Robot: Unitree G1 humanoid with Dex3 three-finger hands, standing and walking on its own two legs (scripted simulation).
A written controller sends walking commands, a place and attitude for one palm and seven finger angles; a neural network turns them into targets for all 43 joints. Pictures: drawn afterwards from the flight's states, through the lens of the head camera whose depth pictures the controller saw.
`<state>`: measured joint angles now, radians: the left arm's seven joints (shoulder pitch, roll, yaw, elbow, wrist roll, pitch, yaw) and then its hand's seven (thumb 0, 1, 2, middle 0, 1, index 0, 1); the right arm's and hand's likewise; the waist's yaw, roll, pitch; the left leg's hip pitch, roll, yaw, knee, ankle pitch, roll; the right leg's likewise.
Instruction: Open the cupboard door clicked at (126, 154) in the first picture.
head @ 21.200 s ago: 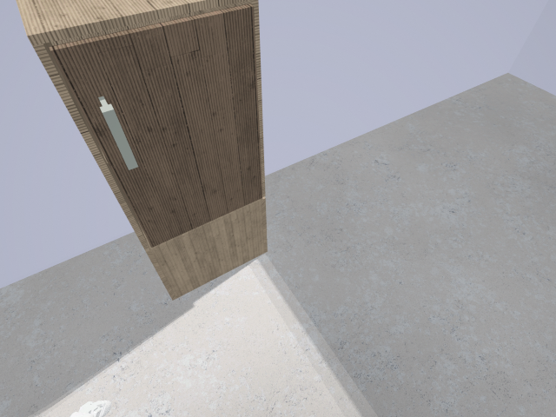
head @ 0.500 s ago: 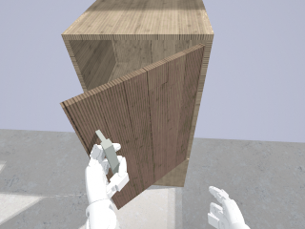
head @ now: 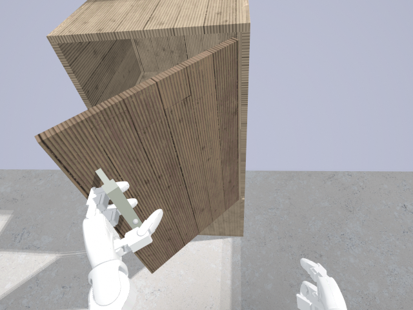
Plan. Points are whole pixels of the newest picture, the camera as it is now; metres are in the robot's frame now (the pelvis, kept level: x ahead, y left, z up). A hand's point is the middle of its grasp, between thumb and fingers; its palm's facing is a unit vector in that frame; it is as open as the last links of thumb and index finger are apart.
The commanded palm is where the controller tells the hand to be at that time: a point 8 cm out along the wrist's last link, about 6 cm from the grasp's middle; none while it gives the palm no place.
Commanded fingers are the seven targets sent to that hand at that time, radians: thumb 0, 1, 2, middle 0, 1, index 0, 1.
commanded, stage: open thumb and fingers to let go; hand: left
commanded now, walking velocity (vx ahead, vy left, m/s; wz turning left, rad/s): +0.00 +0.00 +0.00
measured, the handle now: (120, 201) +0.30 +0.17 +0.09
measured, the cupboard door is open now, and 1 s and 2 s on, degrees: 45 49 49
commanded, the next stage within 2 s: relax the arm and regain balance in 0.34 s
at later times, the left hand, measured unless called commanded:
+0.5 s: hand (143, 229) +0.25 +0.12 +0.08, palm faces +0.47 -0.85 -0.25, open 15.3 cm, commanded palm none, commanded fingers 0.00 -0.50 0.30 -0.15 -0.30 -0.15 -0.30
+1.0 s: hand out of the picture +0.00 -0.17 -0.12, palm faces +0.20 -0.97 -0.12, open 16.4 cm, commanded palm none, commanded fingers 0.00 -0.50 0.30 -0.15 -0.30 -0.15 -0.30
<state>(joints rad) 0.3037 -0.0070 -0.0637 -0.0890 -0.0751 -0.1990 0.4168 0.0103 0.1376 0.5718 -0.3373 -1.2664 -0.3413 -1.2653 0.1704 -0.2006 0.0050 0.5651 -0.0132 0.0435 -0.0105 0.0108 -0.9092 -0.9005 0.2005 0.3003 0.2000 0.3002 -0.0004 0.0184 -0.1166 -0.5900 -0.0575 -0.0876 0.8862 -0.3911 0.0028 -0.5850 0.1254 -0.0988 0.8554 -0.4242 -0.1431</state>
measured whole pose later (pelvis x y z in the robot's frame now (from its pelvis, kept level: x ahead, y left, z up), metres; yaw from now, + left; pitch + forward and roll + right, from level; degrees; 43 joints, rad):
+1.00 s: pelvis -0.11 -0.30 +0.02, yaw +11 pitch -3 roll +2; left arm 0.19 -0.02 0.05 0.77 0.01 0.10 0.02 0.06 -0.53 0.30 -0.16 -0.30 -0.14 -0.30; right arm 0.53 -0.17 -0.01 0.91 -0.06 0.09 -0.06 0.00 -0.91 -0.90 0.20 0.30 0.20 0.30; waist -0.10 0.07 0.06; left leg -0.22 0.00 0.13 0.74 -0.48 0.04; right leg -0.72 0.11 0.02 1.72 -0.35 -0.01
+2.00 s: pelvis -0.17 -0.42 +0.05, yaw +4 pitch -1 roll +0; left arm 0.13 0.10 0.09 1.01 -0.02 0.01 0.04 0.14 -0.52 0.29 -0.15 -0.30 -0.15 -0.30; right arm 0.52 -0.11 -0.01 1.13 -0.03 0.01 -0.03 0.00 -0.91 -0.90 0.20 0.30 0.20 0.30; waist -0.05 0.03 0.01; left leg -0.16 -0.01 0.01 0.45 -0.28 0.01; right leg -0.28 0.08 0.00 0.40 -0.11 -0.08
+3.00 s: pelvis -0.14 -0.38 +0.05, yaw +5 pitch -1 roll +0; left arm 0.11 0.11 0.07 1.03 -0.02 -0.01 0.05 0.13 -0.48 0.30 -0.15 -0.30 -0.15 -0.30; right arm 0.34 -0.10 0.00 1.14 -0.02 -0.01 -0.04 0.00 -0.91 -0.90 0.20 0.30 0.20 0.30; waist -0.03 0.02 0.04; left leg -0.05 -0.04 0.01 0.38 -0.31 0.04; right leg -0.21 0.05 0.02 0.42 -0.18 -0.04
